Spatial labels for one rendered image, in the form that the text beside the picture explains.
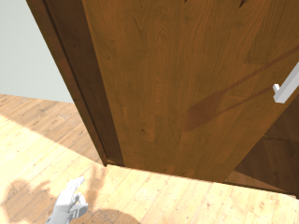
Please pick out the wardrobe door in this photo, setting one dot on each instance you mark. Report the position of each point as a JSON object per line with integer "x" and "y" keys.
{"x": 189, "y": 83}
{"x": 71, "y": 22}

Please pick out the left robot forearm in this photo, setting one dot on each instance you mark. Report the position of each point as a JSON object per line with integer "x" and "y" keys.
{"x": 60, "y": 217}

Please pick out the handle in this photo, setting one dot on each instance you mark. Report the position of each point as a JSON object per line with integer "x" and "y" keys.
{"x": 283, "y": 92}

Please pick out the left robot hand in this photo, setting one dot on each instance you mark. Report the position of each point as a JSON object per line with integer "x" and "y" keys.
{"x": 67, "y": 199}

